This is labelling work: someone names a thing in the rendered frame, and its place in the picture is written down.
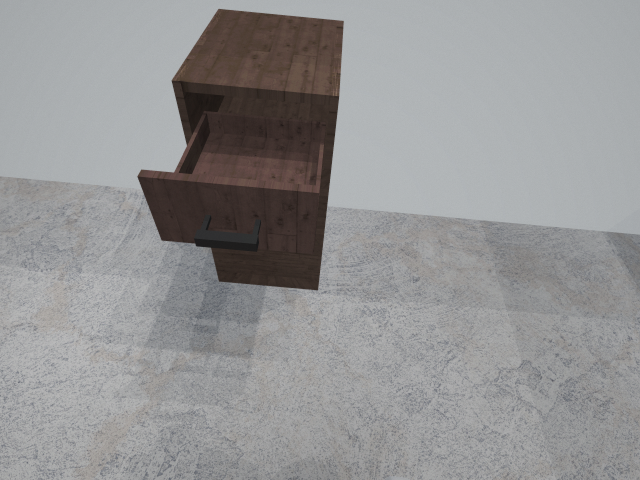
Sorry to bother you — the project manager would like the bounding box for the cabinet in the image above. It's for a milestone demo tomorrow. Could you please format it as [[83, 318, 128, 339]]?
[[172, 9, 344, 290]]

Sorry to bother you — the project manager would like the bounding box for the handle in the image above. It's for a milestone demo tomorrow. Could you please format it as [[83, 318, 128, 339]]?
[[194, 215, 261, 252]]

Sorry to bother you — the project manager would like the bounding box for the drawer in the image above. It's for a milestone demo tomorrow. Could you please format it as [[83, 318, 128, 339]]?
[[137, 111, 326, 254]]

